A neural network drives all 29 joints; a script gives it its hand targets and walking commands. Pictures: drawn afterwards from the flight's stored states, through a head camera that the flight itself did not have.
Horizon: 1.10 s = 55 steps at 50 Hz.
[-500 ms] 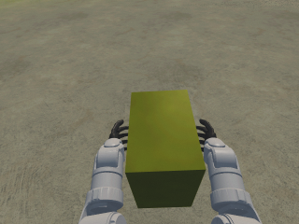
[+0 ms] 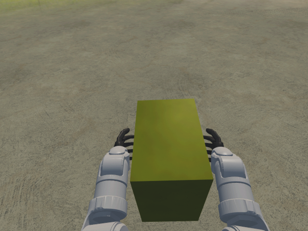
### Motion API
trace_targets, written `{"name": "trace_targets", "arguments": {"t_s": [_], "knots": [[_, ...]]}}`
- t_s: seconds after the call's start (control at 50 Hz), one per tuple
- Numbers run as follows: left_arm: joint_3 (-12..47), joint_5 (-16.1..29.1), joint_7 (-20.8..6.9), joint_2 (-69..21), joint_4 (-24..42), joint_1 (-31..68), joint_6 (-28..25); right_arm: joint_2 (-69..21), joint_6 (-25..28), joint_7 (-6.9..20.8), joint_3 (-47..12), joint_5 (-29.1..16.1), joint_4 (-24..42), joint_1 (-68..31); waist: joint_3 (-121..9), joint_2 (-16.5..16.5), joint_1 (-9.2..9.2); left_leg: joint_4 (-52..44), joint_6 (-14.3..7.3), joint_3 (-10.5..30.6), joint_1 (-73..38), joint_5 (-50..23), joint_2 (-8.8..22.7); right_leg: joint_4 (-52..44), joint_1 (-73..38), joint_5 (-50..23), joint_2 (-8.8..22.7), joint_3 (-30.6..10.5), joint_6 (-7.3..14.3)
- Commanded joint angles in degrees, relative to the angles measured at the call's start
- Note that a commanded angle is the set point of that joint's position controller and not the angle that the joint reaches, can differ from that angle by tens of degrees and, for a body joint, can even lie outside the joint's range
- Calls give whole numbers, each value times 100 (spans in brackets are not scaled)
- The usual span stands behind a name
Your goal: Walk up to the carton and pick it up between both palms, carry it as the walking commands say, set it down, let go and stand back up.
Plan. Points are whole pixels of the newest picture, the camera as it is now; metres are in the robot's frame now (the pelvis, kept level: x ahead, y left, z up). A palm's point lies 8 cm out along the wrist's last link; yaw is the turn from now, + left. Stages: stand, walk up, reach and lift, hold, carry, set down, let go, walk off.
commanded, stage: reach and lift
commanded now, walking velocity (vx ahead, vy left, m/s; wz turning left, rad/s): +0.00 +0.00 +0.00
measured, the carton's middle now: (167, 160) +0.32 +0.00 -0.02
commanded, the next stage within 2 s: hold in 0.14 s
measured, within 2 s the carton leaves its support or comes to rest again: neither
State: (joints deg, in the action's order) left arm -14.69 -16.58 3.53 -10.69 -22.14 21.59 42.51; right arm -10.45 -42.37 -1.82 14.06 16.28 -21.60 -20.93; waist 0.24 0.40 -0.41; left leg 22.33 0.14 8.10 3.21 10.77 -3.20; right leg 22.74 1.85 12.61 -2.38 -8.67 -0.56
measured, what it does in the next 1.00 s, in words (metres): stands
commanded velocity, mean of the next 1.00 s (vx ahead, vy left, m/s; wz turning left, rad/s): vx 0.00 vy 0.00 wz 0.00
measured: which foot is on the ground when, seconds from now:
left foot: down 0.00-1.00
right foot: down 0.00-1.00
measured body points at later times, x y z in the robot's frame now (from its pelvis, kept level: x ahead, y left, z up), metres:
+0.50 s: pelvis -0.01 +0.00 +0.00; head -0.08 +0.00 +0.44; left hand +0.30 +0.13 +0.05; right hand +0.30 -0.14 +0.05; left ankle +0.03 +0.12 -0.74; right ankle +0.01 -0.13 -0.74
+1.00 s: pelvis -0.01 +0.00 +0.00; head -0.07 +0.01 +0.44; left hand +0.30 +0.13 +0.05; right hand +0.30 -0.14 +0.05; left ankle +0.03 +0.12 -0.74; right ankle +0.01 -0.13 -0.74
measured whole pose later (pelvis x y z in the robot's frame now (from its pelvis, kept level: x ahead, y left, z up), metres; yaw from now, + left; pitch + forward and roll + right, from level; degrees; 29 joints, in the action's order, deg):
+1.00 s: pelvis -0.01 +0.00 +0.00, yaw +0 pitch -8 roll +0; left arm -13.3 -16.4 3.3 -10.3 -20.9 20.4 43.4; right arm -10.1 -43.2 -2.4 12.7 15.3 -20.6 -19.8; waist -0.2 0.7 -0.5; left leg 23.3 0.1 7.5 4.2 10.7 -3.2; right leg 23.8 2.9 12.5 -2.3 -8.2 -0.7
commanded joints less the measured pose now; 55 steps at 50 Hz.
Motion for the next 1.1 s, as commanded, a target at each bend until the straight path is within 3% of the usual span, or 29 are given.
{"name": "trace_targets", "arguments": {"t_s": [0.0, 0.46, 1.08], "knots": [[2885, 1444, -1333, -5949, -38, 2751, -132, -5657, 187, 1265, -2763, -1343, 27, -2857, -1174, -62, -7, -276, 55, -255, -452, -849, -154, -349, 159, -779, -249, 364, 60], [2772, 1416, -1445, -5863, -153, 3004, -137, -5915, 150, 1211, -2675, -1399, -185, -3036, -978, 25, -1, -232, -56, -288, -210, -47, -158, -389, 354, -98, -153, 331, 28], [3004, 1543, -1432, -5860, 192, 2580, -63, -5795, 105, 1247, -2909, -1536, 221, -2637, -1150, -56, -12, -257, 6, -231, -299, -623, -125, -316, 286, -551, -218, 329, 72]]}}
